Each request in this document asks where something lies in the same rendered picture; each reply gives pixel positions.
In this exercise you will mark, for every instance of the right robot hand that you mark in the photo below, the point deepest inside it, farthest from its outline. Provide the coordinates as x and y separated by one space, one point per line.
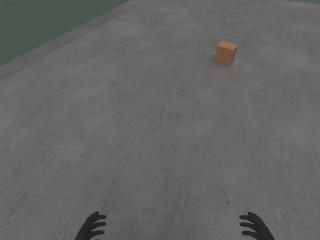
262 231

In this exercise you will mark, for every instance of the carton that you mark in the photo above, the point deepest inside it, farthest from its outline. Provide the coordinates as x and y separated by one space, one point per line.
225 53

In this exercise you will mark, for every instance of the left robot hand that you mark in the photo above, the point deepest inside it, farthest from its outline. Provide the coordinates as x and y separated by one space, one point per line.
86 232

